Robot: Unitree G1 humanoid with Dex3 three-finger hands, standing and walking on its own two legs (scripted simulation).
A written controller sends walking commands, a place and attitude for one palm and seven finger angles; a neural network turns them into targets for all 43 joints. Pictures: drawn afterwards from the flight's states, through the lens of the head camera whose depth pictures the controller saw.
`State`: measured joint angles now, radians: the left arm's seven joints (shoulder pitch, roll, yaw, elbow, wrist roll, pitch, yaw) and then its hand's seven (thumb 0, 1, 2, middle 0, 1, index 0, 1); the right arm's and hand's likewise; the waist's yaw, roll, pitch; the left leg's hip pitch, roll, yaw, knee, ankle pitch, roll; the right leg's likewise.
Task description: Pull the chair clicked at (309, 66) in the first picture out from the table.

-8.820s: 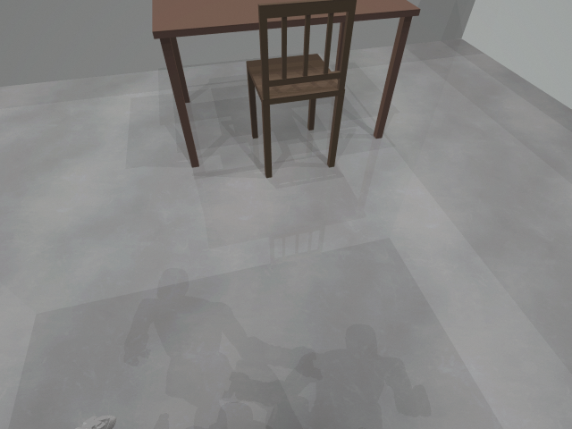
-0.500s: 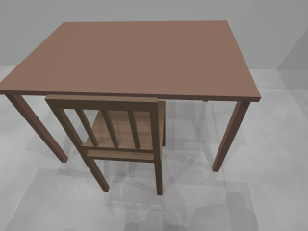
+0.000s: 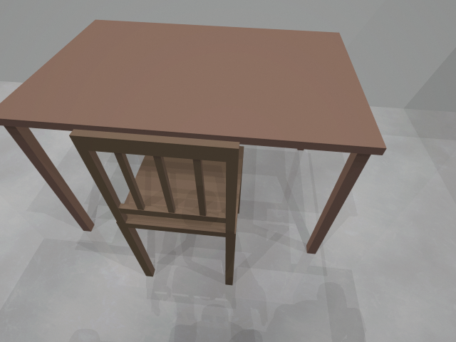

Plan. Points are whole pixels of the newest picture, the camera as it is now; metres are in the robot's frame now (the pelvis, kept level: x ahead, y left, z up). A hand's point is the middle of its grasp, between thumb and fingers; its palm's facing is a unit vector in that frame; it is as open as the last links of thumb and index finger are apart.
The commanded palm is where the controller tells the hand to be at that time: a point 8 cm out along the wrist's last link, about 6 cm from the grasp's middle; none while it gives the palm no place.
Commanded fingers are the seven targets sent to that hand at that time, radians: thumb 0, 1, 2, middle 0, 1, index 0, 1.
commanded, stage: shuffle to correct the standing spot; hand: left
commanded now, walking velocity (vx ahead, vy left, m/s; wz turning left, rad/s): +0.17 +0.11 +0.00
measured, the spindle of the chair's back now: (165, 185) +0.51 +0.20 -0.11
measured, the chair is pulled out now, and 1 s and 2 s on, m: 0.00 0.00 0.00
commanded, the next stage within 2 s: come to a stop and stand still in 0.20 s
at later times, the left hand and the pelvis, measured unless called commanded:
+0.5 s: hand out of the picture +0.09 +0.21 -0.18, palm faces +0.04 -0.98 -0.22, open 7.4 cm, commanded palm none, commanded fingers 0.00 0.90 0.90 -0.20 -0.30 -0.20 -0.30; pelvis +0.07 +0.03 -0.01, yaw +1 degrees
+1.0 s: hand out of the picture +0.08 +0.21 -0.17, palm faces +0.00 -0.97 -0.22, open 7.3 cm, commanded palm none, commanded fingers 0.00 0.90 0.90 -0.20 -0.30 -0.20 -0.30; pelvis +0.05 +0.02 +0.00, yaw -1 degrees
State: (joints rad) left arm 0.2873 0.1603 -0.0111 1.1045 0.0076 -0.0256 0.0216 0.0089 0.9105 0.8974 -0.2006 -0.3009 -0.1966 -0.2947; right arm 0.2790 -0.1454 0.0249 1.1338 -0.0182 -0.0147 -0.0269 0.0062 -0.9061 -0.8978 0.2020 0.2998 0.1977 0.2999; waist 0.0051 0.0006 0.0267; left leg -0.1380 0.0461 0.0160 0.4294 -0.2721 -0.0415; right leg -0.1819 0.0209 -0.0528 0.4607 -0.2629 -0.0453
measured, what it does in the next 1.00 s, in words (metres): shifts its weight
